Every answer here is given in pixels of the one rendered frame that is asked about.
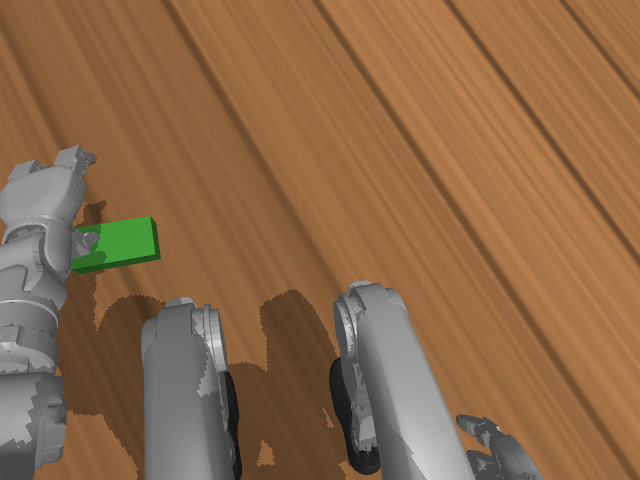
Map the left robot arm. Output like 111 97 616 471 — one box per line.
0 218 73 480

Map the left robot hand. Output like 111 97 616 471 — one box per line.
0 145 99 260

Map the right robot foot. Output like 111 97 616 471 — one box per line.
329 357 381 475

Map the right robot hand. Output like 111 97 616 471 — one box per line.
456 414 544 480

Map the left robot foot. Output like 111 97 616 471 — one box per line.
224 372 242 480

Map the small box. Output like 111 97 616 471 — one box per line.
71 216 161 274

